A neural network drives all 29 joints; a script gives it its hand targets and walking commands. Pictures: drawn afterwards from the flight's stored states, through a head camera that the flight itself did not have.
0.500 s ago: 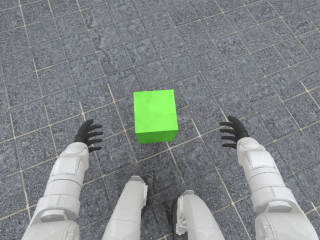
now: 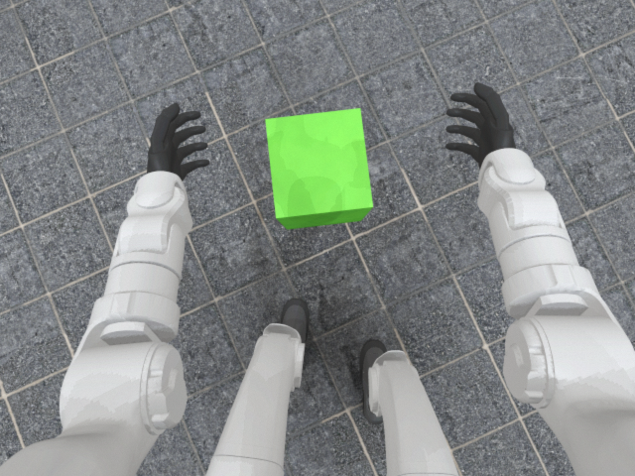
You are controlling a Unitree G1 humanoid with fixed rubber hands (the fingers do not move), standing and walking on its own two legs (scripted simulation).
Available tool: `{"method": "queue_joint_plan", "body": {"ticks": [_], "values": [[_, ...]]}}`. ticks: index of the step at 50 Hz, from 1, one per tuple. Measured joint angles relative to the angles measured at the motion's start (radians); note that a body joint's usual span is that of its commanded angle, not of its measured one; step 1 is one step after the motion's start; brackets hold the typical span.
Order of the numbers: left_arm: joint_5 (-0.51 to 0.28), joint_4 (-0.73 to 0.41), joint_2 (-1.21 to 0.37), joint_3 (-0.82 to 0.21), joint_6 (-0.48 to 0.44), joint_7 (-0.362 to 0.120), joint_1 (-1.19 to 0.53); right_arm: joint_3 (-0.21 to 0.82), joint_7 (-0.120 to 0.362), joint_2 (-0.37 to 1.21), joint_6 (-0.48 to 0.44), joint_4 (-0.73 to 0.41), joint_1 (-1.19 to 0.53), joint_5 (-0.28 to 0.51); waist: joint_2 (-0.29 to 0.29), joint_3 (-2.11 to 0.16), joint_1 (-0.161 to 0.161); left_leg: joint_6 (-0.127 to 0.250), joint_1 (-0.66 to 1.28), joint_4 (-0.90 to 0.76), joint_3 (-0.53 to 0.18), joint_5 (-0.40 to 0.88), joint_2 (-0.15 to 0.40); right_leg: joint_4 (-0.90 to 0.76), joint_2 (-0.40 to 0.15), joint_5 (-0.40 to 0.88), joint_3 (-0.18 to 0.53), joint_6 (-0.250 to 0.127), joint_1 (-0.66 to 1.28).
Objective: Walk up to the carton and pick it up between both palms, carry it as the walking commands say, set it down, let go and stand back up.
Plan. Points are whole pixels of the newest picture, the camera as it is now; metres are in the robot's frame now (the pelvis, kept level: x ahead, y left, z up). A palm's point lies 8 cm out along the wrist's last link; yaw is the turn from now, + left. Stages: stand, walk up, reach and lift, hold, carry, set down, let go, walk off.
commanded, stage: reach and lift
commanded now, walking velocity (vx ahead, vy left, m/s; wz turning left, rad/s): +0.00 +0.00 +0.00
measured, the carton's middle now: (319, 176) +0.54 +0.07 -0.56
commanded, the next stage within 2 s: none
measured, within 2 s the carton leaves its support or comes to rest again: neither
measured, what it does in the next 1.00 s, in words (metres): lowers itself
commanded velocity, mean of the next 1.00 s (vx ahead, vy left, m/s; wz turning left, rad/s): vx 0.00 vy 0.00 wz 0.00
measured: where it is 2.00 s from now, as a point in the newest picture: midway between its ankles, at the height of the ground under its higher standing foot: (329, 375)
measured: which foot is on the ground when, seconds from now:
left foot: down 0.00-1.00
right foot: down 0.00-1.00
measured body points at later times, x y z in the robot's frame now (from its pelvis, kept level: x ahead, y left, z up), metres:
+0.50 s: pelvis -0.01 +0.00 -0.02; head +0.33 +0.03 +0.26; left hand +0.53 +0.24 -0.14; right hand +0.59 -0.11 -0.13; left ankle +0.09 +0.10 -0.65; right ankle +0.01 -0.13 -0.65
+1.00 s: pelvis -0.05 +0.00 -0.14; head +0.34 +0.01 +0.08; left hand +0.52 +0.24 -0.30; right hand +0.57 -0.11 -0.30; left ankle +0.09 +0.10 -0.65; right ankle +0.01 -0.12 -0.65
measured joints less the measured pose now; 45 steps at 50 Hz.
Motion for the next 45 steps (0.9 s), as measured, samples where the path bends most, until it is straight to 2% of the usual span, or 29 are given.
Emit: {"method": "queue_joint_plan", "body": {"ticks": [6,12,17,21,25,29,33,40,45], "values": [[0.022,0.058,0.014,0.065,0.001,-0.016,-0.178,0.000,-0.004,-0.023,0.007,0.045,-0.159,-0.005,0.000,0.030,0.005,0.002,-0.057,-0.013,0.013,0.030,0.001,0.009,0.002,0.025,0.019,0.007,-0.073],[0.064,0.127,0.039,0.138,0.004,-0.026,-0.348,-0.014,-0.016,-0.044,0.025,0.093,-0.322,-0.027,0.008,0.068,0.033,0.003,-0.096,-0.004,0.024,0.041,0.002,0.034,0.003,0.032,0.030,0.012,-0.123],[0.074,0.172,0.053,0.172,0.006,-0.038,-0.432,-0.069,-0.017,-0.030,0.032,0.136,-0.425,-0.090,0.011,0.085,0.039,0.002,-0.129,0.015,0.021,0.037,-0.003,0.056,0.000,0.023,0.026,0.012,-0.156],[0.090,0.159,0.044,0.197,0.004,-0.036,-0.472,-0.127,-0.020,-0.024,0.031,0.143,-0.475,-0.131,-0.005,0.090,0.022,-0.001,-0.166,0.035,0.010,0.028,-0.004,0.069,0.001,0.014,0.015,0.008,-0.186],[0.140,0.131,0.020,0.213,-0.008,-0.032,-0.474,-0.148,-0.009,-0.029,0.019,0.130,-0.471,-0.132,-0.027,0.089,0.012,-0.005,-0.194,0.060,0.003,0.010,0.001,0.082,0.008,0.003,0.009,0.004,-0.209],[0.197,0.147,0.003,0.232,-0.025,-0.038,-0.436,-0.153,0.000,-0.008,0.001,0.156,-0.435,-0.131,-0.036,0.047,0.014,-0.007,-0.246,0.103,0.004,-0.017,0.009,0.113,0.018,-0.016,0.011,0.002,-0.257],[0.214,0.163,-0.006,0.267,-0.049,-0.051,-0.415,-0.165,-0.011,0.025,-0.018,0.146,-0.414,-0.148,-0.030,0.017,0.024,-0.009,-0.321,0.171,0.009,-0.046,0.012,0.182,0.025,-0.044,0.018,0.004,-0.334],[0.135,0.133,0.032,0.250,-0.056,-0.059,-0.466,-0.097,-0.068,0.026,-0.005,0.098,-0.464,-0.134,-0.020,0.047,0.038,-0.012,-0.471,0.335,0.017,-0.092,0.010,0.362,0.037,-0.096,0.030,0.010,-0.492],[0.082,0.178,0.070,0.225,-0.035,-0.058,-0.518,-0.064,-0.088,-0.008,0.020,0.111,-0.504,-0.111,-0.012,0.071,0.044,-0.017,-0.573,0.455,0.015,-0.079,0.007,0.486,0.043,-0.125,0.025,0.017,-0.595]]}}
